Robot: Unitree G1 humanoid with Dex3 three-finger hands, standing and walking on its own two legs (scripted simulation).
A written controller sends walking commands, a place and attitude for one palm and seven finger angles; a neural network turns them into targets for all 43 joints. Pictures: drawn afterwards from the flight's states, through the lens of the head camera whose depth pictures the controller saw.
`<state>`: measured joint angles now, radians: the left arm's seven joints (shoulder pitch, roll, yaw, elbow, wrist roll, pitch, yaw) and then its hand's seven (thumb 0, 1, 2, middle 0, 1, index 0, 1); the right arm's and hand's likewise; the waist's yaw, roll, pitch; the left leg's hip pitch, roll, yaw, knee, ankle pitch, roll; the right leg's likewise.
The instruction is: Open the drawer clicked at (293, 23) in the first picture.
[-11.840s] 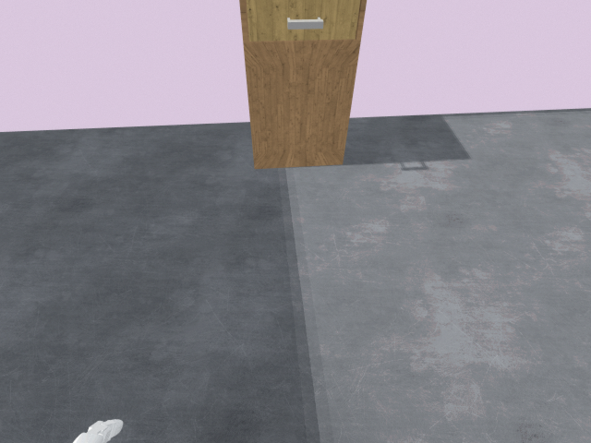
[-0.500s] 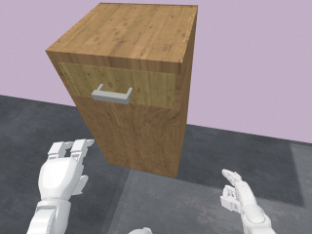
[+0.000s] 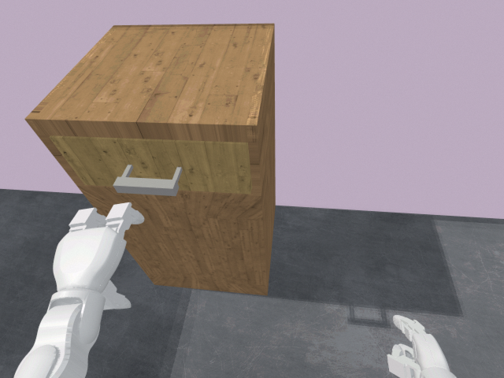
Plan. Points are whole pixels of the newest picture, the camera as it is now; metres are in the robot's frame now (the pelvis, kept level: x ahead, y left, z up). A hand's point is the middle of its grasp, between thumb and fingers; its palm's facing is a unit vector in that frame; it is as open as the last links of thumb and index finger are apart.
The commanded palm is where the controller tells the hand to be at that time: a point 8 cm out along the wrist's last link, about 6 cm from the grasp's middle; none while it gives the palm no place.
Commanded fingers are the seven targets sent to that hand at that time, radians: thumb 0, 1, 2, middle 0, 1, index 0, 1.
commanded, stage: raise the hand with hooked fingers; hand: left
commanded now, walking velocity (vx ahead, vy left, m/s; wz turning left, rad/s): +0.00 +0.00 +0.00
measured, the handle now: (150, 178) +0.50 +0.28 -0.02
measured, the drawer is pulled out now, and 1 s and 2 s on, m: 0.00 0.00 0.00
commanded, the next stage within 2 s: move the hooked fingers above the handle in 0.70 s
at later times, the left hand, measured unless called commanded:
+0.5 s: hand (91, 242) +0.28 +0.27 +0.09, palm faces -0.04 -0.12 -0.99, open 13.9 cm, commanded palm +0.26 +0.28 +0.16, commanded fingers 0.00 -0.50 0.30 -0.30 -1.20 -0.30 -1.20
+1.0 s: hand (93, 248) +0.28 +0.27 +0.08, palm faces -0.01 -0.09 -1.00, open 13.9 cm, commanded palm +0.27 +0.29 +0.15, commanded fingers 0.00 -0.50 0.30 -0.30 -1.20 -0.30 -1.20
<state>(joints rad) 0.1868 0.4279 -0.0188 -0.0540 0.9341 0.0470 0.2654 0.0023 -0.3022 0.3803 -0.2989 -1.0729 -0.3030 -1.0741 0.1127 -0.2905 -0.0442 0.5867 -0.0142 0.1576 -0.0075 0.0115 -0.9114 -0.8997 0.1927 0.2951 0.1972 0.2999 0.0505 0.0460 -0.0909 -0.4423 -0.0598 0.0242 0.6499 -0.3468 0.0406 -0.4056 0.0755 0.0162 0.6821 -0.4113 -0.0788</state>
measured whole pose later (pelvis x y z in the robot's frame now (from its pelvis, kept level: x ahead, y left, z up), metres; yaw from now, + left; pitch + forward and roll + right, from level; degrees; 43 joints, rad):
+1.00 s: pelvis -0.04 +0.04 +0.01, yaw +2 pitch +3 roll -1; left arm -0.18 0.49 -0.11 0.18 0.94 -0.07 0.06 0.00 -0.50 0.30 -0.32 -1.20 -0.32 -1.20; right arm 0.13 -0.23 0.01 0.60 0.02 0.16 -0.02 0.01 -0.91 -0.90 0.20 0.30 0.20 0.30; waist 0.06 0.05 -0.01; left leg -0.37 -0.09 0.00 0.56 -0.24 0.09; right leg -0.31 0.04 -0.01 0.56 -0.30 -0.03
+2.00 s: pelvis -0.01 +0.02 -0.01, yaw +0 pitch +15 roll -1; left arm -0.60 0.55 0.03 0.72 1.03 -0.11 0.25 0.00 -0.49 0.30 -0.31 -1.20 -0.32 -1.20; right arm 0.24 -0.26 -0.05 0.63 0.00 0.21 -0.03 0.00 -0.91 -0.90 0.20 0.30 0.20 0.30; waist -0.01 0.05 -0.12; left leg -0.64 -0.06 0.01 0.73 -0.35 0.06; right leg -0.57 0.08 0.00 0.71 -0.40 -0.06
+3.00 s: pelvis -0.03 +0.03 -0.02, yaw -1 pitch +19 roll -2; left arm -0.78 0.53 -0.03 0.87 1.08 -0.19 0.36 0.00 -0.49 0.30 -0.41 -1.28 -0.34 -1.23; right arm 0.28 -0.28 -0.04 0.63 -0.01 0.21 -0.03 0.00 -0.91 -0.90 0.20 0.30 0.20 0.30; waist -0.08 0.06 -0.14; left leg -0.78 -0.05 0.02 0.82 -0.36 0.08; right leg -0.71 0.08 0.00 0.78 -0.40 -0.05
